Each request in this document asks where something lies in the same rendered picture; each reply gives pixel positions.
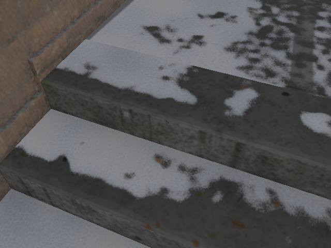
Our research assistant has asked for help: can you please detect stairs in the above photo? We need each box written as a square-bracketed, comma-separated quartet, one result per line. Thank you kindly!
[0, 82, 331, 248]

